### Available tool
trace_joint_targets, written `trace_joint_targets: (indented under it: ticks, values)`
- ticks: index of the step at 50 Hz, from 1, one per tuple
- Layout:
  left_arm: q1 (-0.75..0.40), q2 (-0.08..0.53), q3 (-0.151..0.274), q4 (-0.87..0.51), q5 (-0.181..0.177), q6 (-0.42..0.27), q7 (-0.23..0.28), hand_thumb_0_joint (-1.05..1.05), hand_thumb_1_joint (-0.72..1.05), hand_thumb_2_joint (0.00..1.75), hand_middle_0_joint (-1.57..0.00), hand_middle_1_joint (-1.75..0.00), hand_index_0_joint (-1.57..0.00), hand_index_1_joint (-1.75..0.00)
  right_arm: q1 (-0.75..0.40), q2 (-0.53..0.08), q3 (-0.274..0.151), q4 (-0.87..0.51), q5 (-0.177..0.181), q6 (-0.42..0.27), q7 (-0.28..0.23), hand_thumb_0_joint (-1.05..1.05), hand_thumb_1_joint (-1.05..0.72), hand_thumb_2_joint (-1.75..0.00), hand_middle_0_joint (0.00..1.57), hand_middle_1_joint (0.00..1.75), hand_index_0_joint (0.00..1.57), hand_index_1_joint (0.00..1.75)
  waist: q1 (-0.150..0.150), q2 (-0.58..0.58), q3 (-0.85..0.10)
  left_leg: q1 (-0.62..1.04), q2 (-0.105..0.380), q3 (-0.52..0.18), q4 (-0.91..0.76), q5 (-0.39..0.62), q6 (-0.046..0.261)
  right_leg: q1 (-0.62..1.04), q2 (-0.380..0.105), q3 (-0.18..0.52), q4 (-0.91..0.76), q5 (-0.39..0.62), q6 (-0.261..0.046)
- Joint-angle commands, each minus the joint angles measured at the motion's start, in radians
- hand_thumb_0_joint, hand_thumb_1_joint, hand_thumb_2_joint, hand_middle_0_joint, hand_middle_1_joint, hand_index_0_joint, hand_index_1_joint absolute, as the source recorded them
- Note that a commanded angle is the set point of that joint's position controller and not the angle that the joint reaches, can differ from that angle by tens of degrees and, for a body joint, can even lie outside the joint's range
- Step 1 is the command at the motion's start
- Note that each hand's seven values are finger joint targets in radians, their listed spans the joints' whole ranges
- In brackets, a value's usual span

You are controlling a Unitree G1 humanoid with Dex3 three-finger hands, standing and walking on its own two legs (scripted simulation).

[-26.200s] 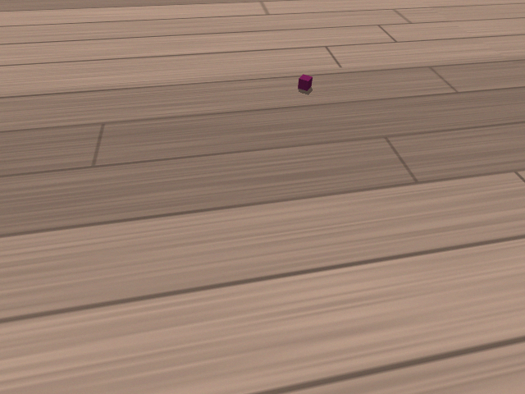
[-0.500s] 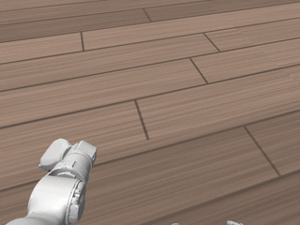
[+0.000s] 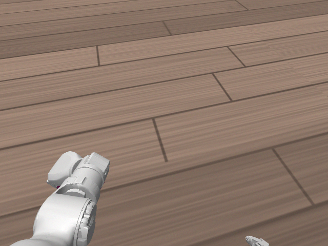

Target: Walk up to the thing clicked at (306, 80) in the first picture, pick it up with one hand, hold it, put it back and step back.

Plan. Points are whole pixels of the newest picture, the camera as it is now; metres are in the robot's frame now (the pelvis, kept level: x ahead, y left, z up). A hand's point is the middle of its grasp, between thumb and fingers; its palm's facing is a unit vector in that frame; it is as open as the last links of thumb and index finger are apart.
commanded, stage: hold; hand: left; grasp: from above
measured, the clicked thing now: (82, 184) +0.33 +0.23 -0.09
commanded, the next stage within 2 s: crouch in 1.18 s
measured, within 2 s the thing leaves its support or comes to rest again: neither
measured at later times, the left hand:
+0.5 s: hand (76, 175) +0.32 +0.23 -0.02, palm faces -0.13 -0.45 -0.88, open 10.5 cm
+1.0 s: hand (73, 181) +0.31 +0.23 -0.02, palm faces -0.14 -0.46 -0.88, open 10.5 cm
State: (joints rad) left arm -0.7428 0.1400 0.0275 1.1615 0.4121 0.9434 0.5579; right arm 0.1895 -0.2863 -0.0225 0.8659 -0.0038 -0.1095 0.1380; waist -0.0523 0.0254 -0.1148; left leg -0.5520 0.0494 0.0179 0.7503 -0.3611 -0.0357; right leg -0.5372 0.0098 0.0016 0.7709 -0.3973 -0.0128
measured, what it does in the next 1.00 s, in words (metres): stands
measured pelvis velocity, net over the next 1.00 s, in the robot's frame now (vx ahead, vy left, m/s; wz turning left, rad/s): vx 0.00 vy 0.00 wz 0.01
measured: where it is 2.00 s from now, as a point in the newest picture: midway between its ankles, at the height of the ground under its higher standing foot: outside the picture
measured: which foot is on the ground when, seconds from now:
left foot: down 0.00-1.00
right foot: down 0.00-1.00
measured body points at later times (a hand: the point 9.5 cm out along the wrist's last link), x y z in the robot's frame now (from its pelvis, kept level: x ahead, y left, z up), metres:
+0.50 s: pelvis +0.01 +0.00 +0.01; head +0.03 -0.01 +0.46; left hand +0.33 +0.24 +0.03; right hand +0.14 -0.25 -0.11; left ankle +0.00 +0.14 -0.71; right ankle -0.01 -0.11 -0.71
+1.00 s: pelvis +0.00 +0.00 +0.02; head +0.01 -0.01 +0.47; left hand +0.32 +0.25 +0.03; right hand +0.16 -0.24 -0.10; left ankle +0.00 +0.14 -0.71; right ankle -0.01 -0.11 -0.71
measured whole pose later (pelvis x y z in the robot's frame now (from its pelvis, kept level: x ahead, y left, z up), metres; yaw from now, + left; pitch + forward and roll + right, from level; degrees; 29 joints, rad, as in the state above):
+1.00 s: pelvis +0.00 +0.00 +0.02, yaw +0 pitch +6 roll +1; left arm -0.67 0.12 -0.05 1.05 0.43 1.00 0.46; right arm 0.13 -0.27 0.01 0.83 0.02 -0.11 0.12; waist -0.01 0.02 -0.09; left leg -0.41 0.04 0.02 0.61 -0.30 -0.03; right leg -0.39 0.00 0.00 0.64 -0.34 -0.01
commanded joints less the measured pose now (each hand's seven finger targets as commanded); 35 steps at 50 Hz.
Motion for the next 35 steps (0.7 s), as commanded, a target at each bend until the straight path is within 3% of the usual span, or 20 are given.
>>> trace_joint_targets:
  ticks: [1,3,4,5,14,20,26,27,34,35]
  values:
    - [-0.458,0.199,-0.03,-0.18,0.059,0.007,0.038,0.0,0.59,0.76,-0.96,-0.64,-0.92,-0.68,-0.038,-0.153,-0.042,-0.102,0.013,-0.038,-0.008,0.0,-0.89,-0.9,0.2,0.3,0.2,0.3,-0.001,-0.021,-0.319,0.184,-0.055,0.034,-0.09,0.257,0.021,0.175,0.03,-0.011,-0.114,0.379,0.022]
    - [-0.463,0.185,-0.049,-0.205,0.068,0.006,0.032,0.0,0.59,0.78,-0.96,-0.64,-0.92,-0.68,-0.037,-0.151,-0.034,-0.108,0.017,-0.033,-0.007,0.0,-0.89,-0.9,0.2,0.3,0.2,0.3,-0.012,-0.041,-0.339,0.199,-0.059,0.034,-0.085,0.27,0.027,0.184,0.028,-0.008,-0.123,0.413,0.026]
    - [-0.456,0.202,-0.037,-0.196,0.068,0.01,0.03,0.0,0.6,0.77,-0.97,-0.64,-0.93,-0.68,-0.047,-0.153,-0.04,-0.105,0.018,-0.035,-0.008,0.0,-0.89,-0.9,0.2,0.3,0.2,0.3,0.01,-0.03,-0.335,0.184,-0.061,0.041,-0.087,0.275,0.024,0.198,0.026,-0.005,-0.117,0.425,0.027]
    - [-0.448,0.186,-0.051,-0.223,0.068,0.009,0.026,0.0,0.6,0.79,-0.96,-0.66,-0.93,-0.7,-0.051,-0.147,-0.036,-0.11,0.019,-0.035,-0.008,0.0,-0.89,-0.9,0.2,0.3,0.2,0.3,0.0,-0.027,-0.341,0.203,-0.06,0.037,-0.092,0.28,0.026,0.209,0.027,-0.008,-0.123,0.433,0.025]
    - [-0.436,0.173,-0.063,-0.24,0.069,0.033,0.004,0.0,0.6,0.8,-0.96,-0.66,-0.92,-0.7,-0.059,-0.148,-0.034,-0.128,0.025,-0.028,-0.01,0.0,-0.89,-0.9,0.2,0.3,0.2,0.3,0.011,-0.02,-0.331,0.231,-0.062,0.037,-0.117,0.337,0.025,0.236,0.025,-0.009,-0.131,0.488,0.023]
    - [-0.429,0.176,-0.071,-0.217,0.079,0.038,-0.008,0.0,0.63,0.85,-0.99,-0.67,-0.95,-0.72,-0.076,-0.14,-0.027,-0.128,0.028,-0.034,-0.011,0.0,-0.89,-0.9,0.2,0.3,0.2,0.3,0.014,-0.05,-0.294,0.234,-0.06,0.035,-0.143,0.296,0.031,0.244,0.025,-0.012,-0.166,0.42,0.023]
    - [-0.436,0.164,-0.081,-0.273,0.078,0.04,-0.019,0.0,0.63,0.88,-1.01,-0.66,-0.95,-0.72,-0.097,-0.135,-0.026,-0.145,0.031,-0.032,-0.01,0.0,-0.89,-0.9,0.2,0.3,0.2,0.3,0.019,-0.034,-0.329,0.259,-0.062,0.037,-0.143,0.354,0.033,0.267,0.021,-0.005,-0.165,0.509,0.022]
    - [-0.404,0.169,-0.075,-0.228,0.082,0.048,-0.02,0.0,0.63,0.87,-1.01,-0.67,-0.95,-0.72,-0.087,-0.141,-0.029,-0.144,0.03,-0.033,-0.012,0.0,-0.89,-0.9,0.2,0.3,0.2,0.3,0.026,-0.048,-0.32,0.252,-0.061,0.037,-0.15,0.357,0.03,0.277,0.022,-0.011,-0.157,0.501,0.02]
    - [-0.377,0.186,-0.085,-0.278,0.087,0.056,-0.031,0.0,0.67,0.85,-1.04,-0.63,-0.99,-0.69,-0.126,-0.132,-0.02,-0.156,0.035,-0.035,-0.013,0.0,-0.89,-0.9,0.2,0.3,0.2,0.3,0.043,-0.041,-0.287,0.259,-0.062,0.038,-0.177,0.321,0.036,0.279,0.023,-0.014,-0.195,0.417,0.016]
    - [-0.386,0.175,-0.091,-0.271,0.091,0.057,-0.033,0.0,0.69,0.88,-1.06,-0.64,-1.0,-0.71,-0.123,-0.131,-0.019,-0.148,0.035,-0.037,-0.014,0.0,-0.89,-0.9,0.2,0.3,0.2,0.3,0.034,-0.036,-0.288,0.264,-0.06,0.038,-0.179,0.316,0.035,0.275,0.023,-0.01,-0.198,0.408,0.016]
